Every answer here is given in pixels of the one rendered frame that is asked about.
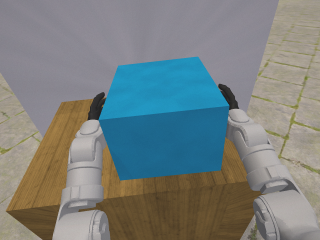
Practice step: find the left robot upper arm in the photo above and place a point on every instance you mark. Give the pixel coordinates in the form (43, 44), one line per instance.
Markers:
(84, 225)

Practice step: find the pedestal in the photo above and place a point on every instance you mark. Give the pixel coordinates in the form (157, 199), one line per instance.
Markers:
(213, 205)

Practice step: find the right robot upper arm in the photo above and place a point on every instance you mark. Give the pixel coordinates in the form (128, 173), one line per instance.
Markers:
(285, 215)

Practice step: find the carton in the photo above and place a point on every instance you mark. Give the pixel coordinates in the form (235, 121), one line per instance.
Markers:
(164, 118)

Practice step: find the robot left hand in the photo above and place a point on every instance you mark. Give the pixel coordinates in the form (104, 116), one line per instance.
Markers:
(96, 107)

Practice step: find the robot right forearm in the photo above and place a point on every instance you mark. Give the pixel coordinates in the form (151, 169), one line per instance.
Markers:
(265, 172)

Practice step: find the robot left forearm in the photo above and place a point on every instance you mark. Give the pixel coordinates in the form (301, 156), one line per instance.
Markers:
(84, 170)

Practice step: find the robot right hand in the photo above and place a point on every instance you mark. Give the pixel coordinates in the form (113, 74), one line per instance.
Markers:
(229, 96)

